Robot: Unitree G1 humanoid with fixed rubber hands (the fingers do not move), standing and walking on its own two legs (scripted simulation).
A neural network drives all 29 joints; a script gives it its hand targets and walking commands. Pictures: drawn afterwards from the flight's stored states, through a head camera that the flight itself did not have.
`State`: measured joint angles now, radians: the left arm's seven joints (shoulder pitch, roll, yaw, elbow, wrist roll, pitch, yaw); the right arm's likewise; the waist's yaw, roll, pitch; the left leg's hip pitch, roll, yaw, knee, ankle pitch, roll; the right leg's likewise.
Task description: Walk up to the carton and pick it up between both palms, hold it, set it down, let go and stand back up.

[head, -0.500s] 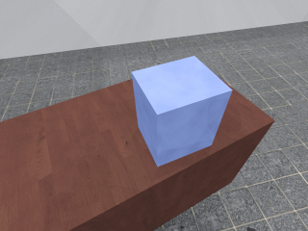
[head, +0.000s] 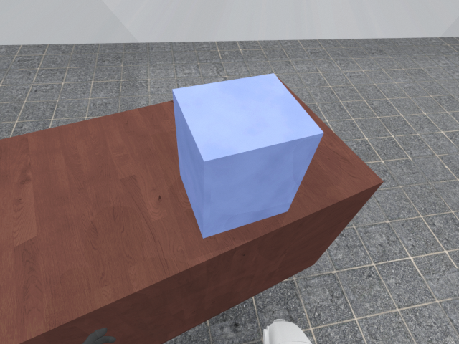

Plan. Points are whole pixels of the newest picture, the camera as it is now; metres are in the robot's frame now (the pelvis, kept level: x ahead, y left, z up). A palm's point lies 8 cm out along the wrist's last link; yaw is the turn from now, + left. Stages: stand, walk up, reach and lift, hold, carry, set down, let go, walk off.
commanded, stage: walk up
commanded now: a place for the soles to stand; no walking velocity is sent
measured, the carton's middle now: (237, 158) +0.50 -0.01 +0.00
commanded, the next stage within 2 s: none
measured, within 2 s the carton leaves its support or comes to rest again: neither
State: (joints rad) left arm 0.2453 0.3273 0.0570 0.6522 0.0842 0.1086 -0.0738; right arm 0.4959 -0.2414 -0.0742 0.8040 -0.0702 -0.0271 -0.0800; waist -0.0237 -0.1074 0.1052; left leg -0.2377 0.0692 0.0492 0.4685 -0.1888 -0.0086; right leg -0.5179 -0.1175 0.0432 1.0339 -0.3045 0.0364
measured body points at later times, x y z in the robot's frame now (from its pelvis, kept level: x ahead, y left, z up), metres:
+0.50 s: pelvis +0.04 -0.20 +0.00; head +0.06 -0.21 +0.45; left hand +0.04 +0.07 -0.12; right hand +0.20 -0.46 -0.11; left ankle +0.05 -0.06 -0.66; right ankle +0.06 -0.26 -0.74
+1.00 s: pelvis +0.06 -0.19 -0.01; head +0.08 -0.17 +0.44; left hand +0.01 +0.07 -0.14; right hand +0.28 -0.37 -0.11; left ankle +0.05 -0.09 -0.74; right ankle +0.08 -0.30 -0.69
